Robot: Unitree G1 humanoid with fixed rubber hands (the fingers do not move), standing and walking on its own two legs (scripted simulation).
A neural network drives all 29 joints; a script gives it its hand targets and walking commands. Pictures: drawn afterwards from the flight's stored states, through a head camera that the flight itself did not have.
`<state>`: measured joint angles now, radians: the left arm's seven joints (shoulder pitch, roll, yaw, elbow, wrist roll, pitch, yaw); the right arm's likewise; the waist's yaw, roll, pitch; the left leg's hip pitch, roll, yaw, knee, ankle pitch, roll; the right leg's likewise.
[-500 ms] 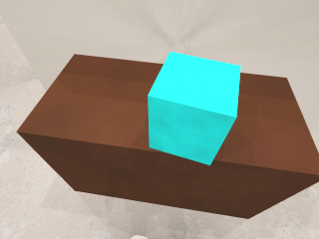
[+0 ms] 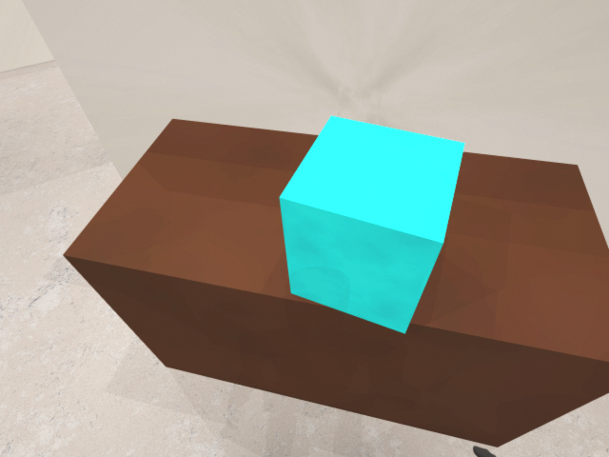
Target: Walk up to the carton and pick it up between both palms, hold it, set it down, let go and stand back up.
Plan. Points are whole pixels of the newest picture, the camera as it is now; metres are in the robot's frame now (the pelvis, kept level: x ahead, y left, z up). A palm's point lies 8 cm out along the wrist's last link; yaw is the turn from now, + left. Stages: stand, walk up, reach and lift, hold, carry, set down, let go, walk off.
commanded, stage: walk up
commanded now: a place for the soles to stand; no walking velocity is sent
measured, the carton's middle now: (368, 226) +0.45 -0.07 +0.01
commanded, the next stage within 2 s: none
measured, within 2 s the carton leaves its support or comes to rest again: neither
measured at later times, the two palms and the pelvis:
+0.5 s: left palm out of the picture +0.00 +0.26 -0.14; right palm out of the picture +0.05 -0.22 -0.12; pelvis +0.00 +0.02 +0.00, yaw -6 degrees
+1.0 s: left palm out of the picture +0.06 +0.26 -0.13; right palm out of the picture +0.02 -0.22 -0.13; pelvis +0.00 +0.03 +0.00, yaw -12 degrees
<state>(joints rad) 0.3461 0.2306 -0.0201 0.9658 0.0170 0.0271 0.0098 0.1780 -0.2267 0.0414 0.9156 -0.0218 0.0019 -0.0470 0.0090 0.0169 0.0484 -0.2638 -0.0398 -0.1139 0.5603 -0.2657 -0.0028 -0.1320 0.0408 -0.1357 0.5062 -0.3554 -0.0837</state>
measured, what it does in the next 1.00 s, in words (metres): stands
